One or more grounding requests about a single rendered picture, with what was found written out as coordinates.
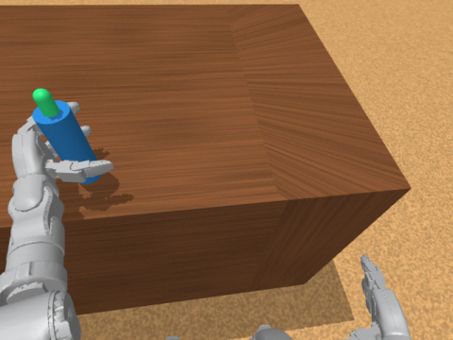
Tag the right robot hand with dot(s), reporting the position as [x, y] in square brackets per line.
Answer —
[387, 315]

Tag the left robot hand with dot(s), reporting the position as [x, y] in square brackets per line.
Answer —
[31, 155]

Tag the bottle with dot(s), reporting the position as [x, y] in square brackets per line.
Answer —
[58, 123]

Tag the left robot arm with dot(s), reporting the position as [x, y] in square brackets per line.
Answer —
[34, 303]

